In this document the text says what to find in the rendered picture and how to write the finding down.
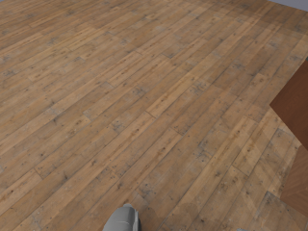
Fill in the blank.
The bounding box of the robot left thigh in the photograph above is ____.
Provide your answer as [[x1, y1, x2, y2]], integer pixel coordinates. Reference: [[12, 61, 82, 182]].
[[102, 206, 139, 231]]

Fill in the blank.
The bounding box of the cupboard door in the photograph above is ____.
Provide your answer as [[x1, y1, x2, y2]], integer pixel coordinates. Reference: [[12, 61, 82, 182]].
[[269, 60, 308, 151]]

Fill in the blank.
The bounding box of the left robot shin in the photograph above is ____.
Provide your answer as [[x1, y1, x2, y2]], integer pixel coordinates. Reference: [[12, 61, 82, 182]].
[[123, 203, 133, 208]]

